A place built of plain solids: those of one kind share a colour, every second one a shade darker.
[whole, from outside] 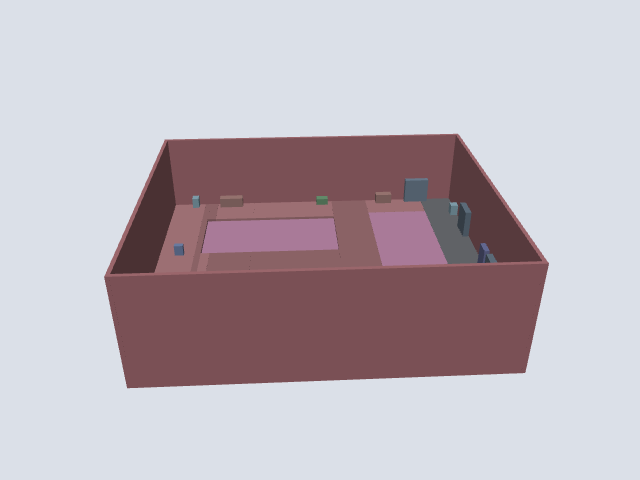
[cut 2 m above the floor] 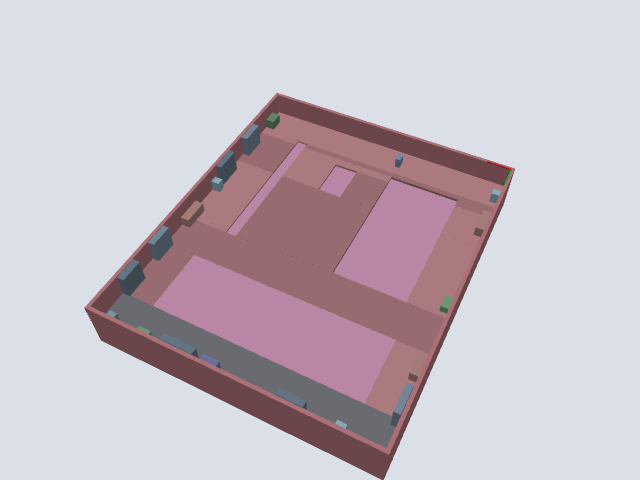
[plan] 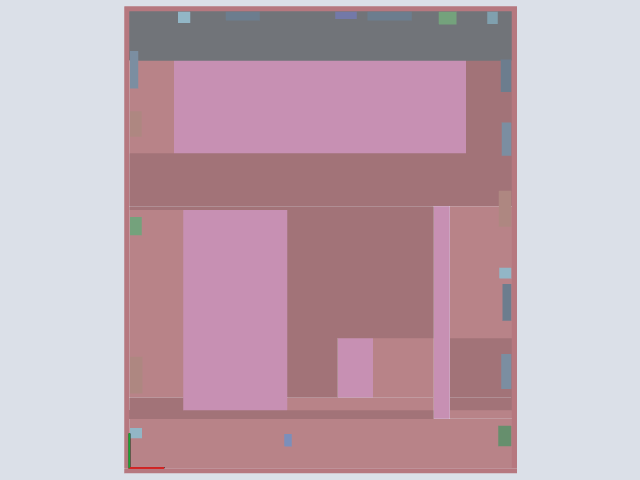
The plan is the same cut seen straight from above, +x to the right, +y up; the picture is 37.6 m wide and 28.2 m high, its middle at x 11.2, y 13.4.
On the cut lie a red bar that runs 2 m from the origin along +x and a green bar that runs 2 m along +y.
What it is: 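A vehicle workshop, tram depot or goods shed with inspection pits, wash bays, truck wells or a traverser pit in its floor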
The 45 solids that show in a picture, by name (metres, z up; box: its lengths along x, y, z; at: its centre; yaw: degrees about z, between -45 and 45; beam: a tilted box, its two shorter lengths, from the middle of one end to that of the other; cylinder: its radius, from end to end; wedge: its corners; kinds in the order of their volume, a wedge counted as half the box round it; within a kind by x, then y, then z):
{
 "floor_1": {"box": [2.62, 5.43, 2.4], "at": [1.31, 21.21, -1.2]},
 "floor_2": {"box": [3.17, 0.74, 2.4], "at": [1.58, 3.77, -1.2]},
 "floor_3": {"box": [3.17, 3.49, 2.4], "at": [1.58, 5.88, -1.2]},
 "floor_4": {"box": [3.17, 7.53, 2.4], "at": [1.58, 11.39, -1.2]},
 "floor_5": {"box": [17.89, 0.51, 2.4], "at": [8.95, 3.15, -1.2]},
 "floor_6": {"box": [17.89, 0.23, 2.4], "at": [8.95, 15.28, -1.2]},
 "floor_7": {"box": [2.97, 3.49, 2.4], "at": [10.77, 5.88, -1.2]},
 "floor_8": {"box": [22.47, 2.89, 2.4], "at": [11.23, 1.45, -1.2]},
 "floor_9": {"box": [22.47, 3.11, 2.4], "at": [11.23, 16.95, -1.2]},
 "floor_10": {"box": [8.61, 0.74, 2.4], "at": [13.59, 3.77, -1.2]},
 "floor_11": {"box": [8.61, 7.53, 2.4], "at": [13.59, 11.39, -1.2]},
 "floor_12": {"box": [3.57, 3.49, 2.4], "at": [16.11, 5.88, -1.2]},
 "floor_13": {"box": [3.64, 0.51, 2.4], "at": [20.65, 3.15, -1.2]},
 "floor_14": {"box": [3.64, 0.74, 2.4], "at": [20.65, 3.77, -1.2]},
 "floor_15": {"box": [3.64, 3.49, 2.4], "at": [20.65, 5.88, -1.2]},
 "floor_16": {"box": [3.64, 7.53, 2.4], "at": [20.65, 11.39, -1.2]},
 "floor_17": {"box": [3.64, 0.23, 2.4], "at": [20.65, 15.28, -1.2]},
 "floor_18": {"box": [2.69, 5.43, 2.4], "at": [21.12, 21.21, -1.2]},
 "bay_floor_1": {"box": [6.11, 11.76, 2.18], "at": [6.22, 9.28, -1.31]},
 "bay_floor_2": {"box": [17.16, 5.43, 2.4], "at": [11.2, 21.21, -1.2]},
 "bay_floor_3": {"box": [2.07, 3.49, 2.22], "at": [13.29, 5.88, -1.29]},
 "bay_floor_4": {"box": [0.94, 12.5, 2.26], "at": [18.36, 9.14, -1.27]},
 "wall_1": {"box": [0.3, 26.84, 9.02], "at": [-0.15, 13.42, 2.11]},
 "wall_2": {"box": [23.07, 0.3, 9.02], "at": [11.23, -0.15, 2.11]},
 "wall_3": {"box": [23.07, 0.3, 9.02], "at": [11.23, 26.99, 2.11]},
 "wall_4": {"box": [0.3, 26.84, 9.02], "at": [22.62, 13.42, 2.11]},
 "rack_1": {"box": [0.5, 2.21, 2.31], "at": [0.28, 23.41, 1.1]},
 "rack_2": {"box": [2.0, 0.51, 2.42], "at": [6.66, 26.55, 1.16]},
 "rack_3": {"box": [2.6, 0.52, 2.08], "at": [15.29, 26.55, 0.99]},
 "rack_4": {"box": [0.62, 1.9, 2.3], "at": [22.13, 23.05, 1.1]},
 "rack_5": {"box": [0.59, 2.06, 2.27], "at": [22.14, 5.68, 1.08]},
 "rack_6": {"box": [0.56, 1.95, 2.45], "at": [22.16, 19.32, 1.18]},
 "rack_7": {"box": [0.52, 2.16, 2.33], "at": [22.18, 9.74, 1.11]},
 "bench_1": {"box": [0.7, 1.5, 0.94], "at": [0.38, 20.21, 0.42]},
 "bench_2": {"box": [0.74, 2.16, 0.94], "at": [0.4, 5.46, 0.42]},
 "bench_3": {"box": [0.74, 2.13, 0.92], "at": [22.07, 15.23, 0.41]},
 "crates_1": {"box": [0.7, 1.09, 0.65], "at": [0.38, 14.21, 0.28]},
 "crates_2": {"box": [1.05, 0.75, 0.73], "at": [18.7, 26.43, 0.32]},
 "crates_3": {"box": [0.77, 1.21, 0.92], "at": [22.05, 1.89, 0.41]},
 "bin_1": {"box": [0.71, 0.6, 1.01], "at": [0.39, 2.05, 0.46]},
 "bin_2": {"box": [0.72, 0.67, 1.03], "at": [3.22, 26.48, 0.47]},
 "bin_3": {"box": [0.63, 0.72, 1.11], "at": [21.34, 26.45, 0.51]},
 "bin_4": {"box": [0.71, 0.63, 1.03], "at": [22.09, 11.46, 0.47]},
 "cupboard_1": {"box": [1.26, 0.43, 1.95], "at": [12.73, 26.59, 0.93]},
 "trolley_1": {"box": [0.44, 0.74, 0.96], "at": [9.32, 1.64, 0.43]}
}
